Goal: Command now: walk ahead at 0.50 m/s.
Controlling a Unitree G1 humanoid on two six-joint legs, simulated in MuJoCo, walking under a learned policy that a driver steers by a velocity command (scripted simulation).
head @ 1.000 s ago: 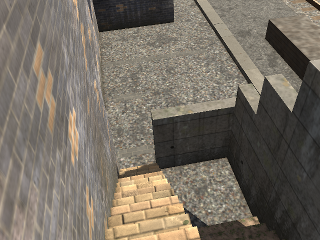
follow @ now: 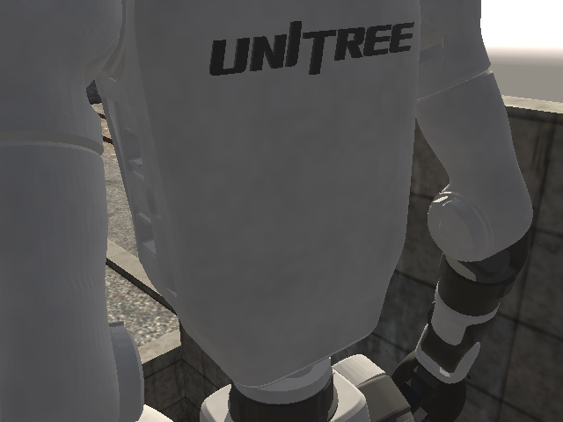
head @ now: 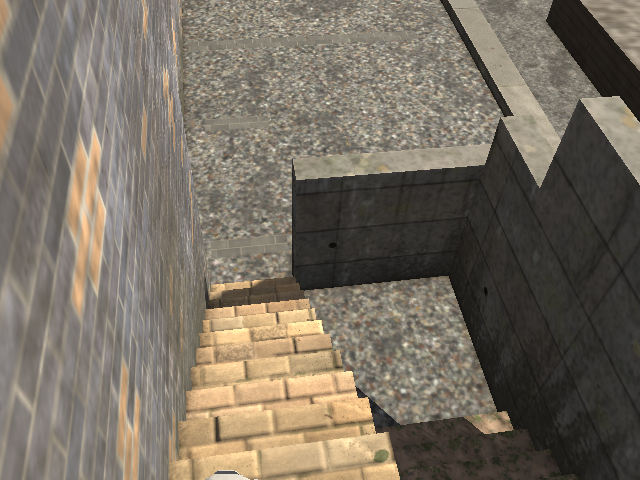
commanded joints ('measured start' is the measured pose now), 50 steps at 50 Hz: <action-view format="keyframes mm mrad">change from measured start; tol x64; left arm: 1 97 2 -51 34 7 -80 20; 50 -82 67 9 -129 -67 56 -17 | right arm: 1 65 -12 22 -17 -49 5 59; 50 45 -22 -54 103 89 63 -183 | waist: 1 -27 -14 53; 50 -105 -132 70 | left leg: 1 52 83 -41 -202 401 -31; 12 992 46 149 -1417 66 -90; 15 1698 278 -114 -840 962 128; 23 17 44 6 -1061 -423 137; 27 876 135 -200 -750 -229 138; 36 698 49 -150 -302 -47 169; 39 -90 -141 95 615 -1127 62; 50 251 -117 4 -235 120 -124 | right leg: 1 -207 -251 298 -144 208 -208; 11 95 -161 329 321 204 -88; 15 -903 18 134 1607 -402 43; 27 -918 -229 175 268 698 76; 36 47 -180 132 -556 512 32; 39 960 -382 219 120 1474 3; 50 -163 -292 354 -191 173 -49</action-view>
